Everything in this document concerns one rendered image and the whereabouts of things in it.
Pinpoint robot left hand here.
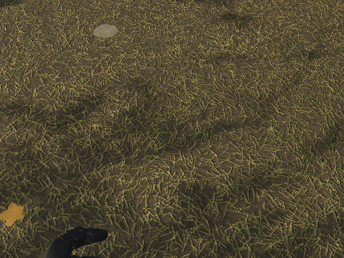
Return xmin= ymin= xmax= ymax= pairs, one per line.
xmin=43 ymin=226 xmax=108 ymax=258

